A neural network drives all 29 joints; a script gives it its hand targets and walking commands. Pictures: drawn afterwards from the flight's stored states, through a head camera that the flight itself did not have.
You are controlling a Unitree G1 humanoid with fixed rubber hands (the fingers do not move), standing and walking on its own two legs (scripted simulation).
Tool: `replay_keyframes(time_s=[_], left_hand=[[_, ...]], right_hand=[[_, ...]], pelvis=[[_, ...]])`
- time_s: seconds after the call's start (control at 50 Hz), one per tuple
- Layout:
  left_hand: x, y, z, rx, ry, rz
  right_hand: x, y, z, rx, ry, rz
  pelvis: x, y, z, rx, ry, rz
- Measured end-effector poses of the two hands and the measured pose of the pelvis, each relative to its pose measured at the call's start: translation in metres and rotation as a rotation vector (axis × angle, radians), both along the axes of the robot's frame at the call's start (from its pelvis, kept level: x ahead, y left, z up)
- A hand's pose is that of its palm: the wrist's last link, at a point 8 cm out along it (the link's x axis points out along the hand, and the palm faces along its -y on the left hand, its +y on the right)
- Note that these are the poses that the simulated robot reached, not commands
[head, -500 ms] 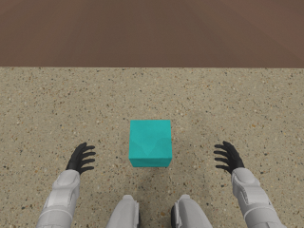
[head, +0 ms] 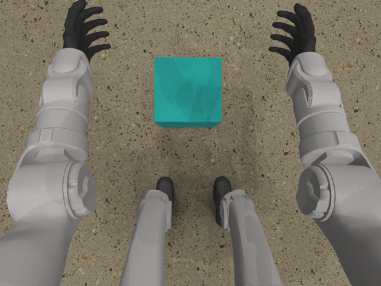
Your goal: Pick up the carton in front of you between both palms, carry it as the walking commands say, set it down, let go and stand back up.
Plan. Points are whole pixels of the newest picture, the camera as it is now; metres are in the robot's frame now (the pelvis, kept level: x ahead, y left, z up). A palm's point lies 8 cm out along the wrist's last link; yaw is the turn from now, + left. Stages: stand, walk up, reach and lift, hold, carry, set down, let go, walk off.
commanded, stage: reach and lift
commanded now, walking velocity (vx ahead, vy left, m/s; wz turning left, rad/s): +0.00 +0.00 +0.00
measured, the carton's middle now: (187, 97) +0.53 +0.02 -0.53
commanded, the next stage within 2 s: none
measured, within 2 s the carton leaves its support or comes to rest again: leaves its support in 1.84 s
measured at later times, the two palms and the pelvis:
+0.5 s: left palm (115, 80) +0.52 +0.21 -0.29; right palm (262, 81) +0.52 -0.17 -0.30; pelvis +0.00 +0.00 -0.14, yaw -1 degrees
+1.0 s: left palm (134, 94) +0.52 +0.20 -0.46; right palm (244, 94) +0.52 -0.17 -0.46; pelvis -0.03 +0.00 -0.28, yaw -1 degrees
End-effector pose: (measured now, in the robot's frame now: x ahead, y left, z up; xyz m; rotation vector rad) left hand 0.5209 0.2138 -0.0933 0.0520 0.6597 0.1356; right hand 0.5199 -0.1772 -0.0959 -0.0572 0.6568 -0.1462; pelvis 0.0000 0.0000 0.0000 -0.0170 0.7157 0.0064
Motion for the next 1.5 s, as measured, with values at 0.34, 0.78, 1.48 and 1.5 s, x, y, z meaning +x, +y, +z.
replay_keyframes(time_s=[0.34,0.78,1.48,1.5], left_hand=[[0.011,-0.006,-0.106,-0.007,0.03,0.014],[0.001,-0.008,-0.31,-0.001,0.041,0.027],[0.0,-0.043,-0.366,-0.032,0.06,-0.02],[0.0,-0.043,-0.366,-0.029,0.061,-0.016]], right_hand=[[0.012,0.005,-0.106,0.006,0.034,-0.003],[0.004,0.007,-0.307,0.009,0.049,-0.002],[0.004,0.043,-0.362,0.05,0.057,0.068],[0.005,0.043,-0.362,0.043,0.058,0.059]], pelvis=[[0.023,0.001,-0.052,-0.002,0.225,-0.005],[-0.035,-0.004,-0.247,-0.005,0.035,-0.008],[-0.038,-0.004,-0.285,0.004,-0.085,-0.015],[-0.039,-0.004,-0.284,0.005,-0.088,-0.016]])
